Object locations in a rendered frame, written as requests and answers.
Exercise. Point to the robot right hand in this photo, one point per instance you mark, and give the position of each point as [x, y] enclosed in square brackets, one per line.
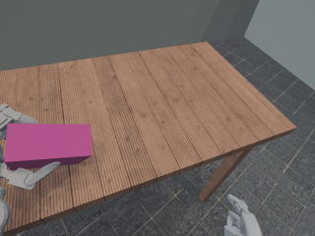
[245, 225]

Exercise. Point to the sponge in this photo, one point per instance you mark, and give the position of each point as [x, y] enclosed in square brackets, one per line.
[31, 145]

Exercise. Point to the robot left forearm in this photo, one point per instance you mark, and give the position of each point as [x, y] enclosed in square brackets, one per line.
[4, 211]

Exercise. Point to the table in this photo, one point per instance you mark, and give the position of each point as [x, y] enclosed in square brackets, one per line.
[154, 114]

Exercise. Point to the robot left hand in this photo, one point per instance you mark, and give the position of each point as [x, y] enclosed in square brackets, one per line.
[21, 177]

